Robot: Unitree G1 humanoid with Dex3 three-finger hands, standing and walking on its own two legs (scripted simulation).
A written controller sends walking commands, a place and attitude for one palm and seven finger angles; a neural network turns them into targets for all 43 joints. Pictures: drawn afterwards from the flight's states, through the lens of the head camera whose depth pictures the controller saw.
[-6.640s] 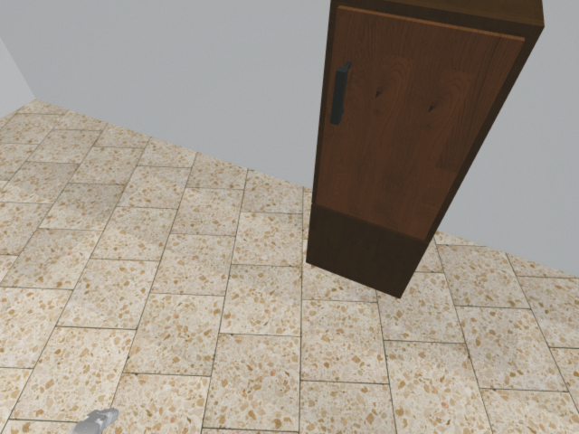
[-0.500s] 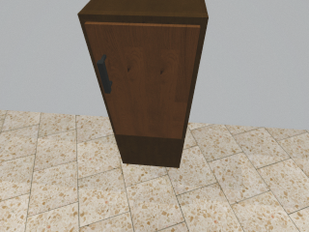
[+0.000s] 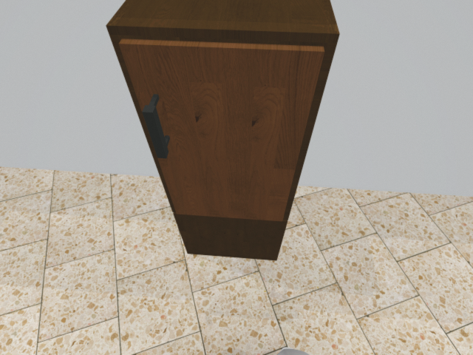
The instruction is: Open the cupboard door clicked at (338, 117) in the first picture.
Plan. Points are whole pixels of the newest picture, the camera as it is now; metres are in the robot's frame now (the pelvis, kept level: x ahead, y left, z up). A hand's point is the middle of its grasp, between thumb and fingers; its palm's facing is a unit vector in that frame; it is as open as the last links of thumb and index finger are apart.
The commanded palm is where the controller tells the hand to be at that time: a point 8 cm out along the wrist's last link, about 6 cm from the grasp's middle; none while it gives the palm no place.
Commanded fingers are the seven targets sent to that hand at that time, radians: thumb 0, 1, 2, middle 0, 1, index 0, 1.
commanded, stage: come to a stop and stand still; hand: left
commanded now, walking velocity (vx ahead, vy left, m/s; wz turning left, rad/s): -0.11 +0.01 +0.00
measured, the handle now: (159, 127) +0.54 +0.20 +0.05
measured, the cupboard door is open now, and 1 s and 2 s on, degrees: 0 0 0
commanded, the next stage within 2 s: look again from close up in 0.76 s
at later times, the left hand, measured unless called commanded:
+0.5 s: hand out of the picture +0.00 +0.17 -0.17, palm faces +0.08 -0.97 -0.24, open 7.3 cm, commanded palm none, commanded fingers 0.00 0.90 0.90 -0.20 -0.30 -0.20 -0.30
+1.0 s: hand out of the picture -0.02 +0.14 -0.18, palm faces -0.03 -0.97 -0.23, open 7.3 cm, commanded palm none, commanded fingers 0.00 0.90 0.90 -0.20 -0.30 -0.20 -0.30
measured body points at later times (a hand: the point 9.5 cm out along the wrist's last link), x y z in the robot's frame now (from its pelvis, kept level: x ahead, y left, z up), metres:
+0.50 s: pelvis -0.04 -0.02 +0.00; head -0.02 -0.03 +0.45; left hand -0.01 +0.22 -0.15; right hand +0.04 -0.27 -0.15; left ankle -0.07 +0.11 -0.72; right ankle +0.03 -0.11 -0.74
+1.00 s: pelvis -0.04 -0.04 -0.02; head -0.01 -0.06 +0.43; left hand -0.01 +0.19 -0.16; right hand -0.09 -0.26 -0.18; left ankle -0.06 +0.09 -0.73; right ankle -0.04 -0.15 -0.74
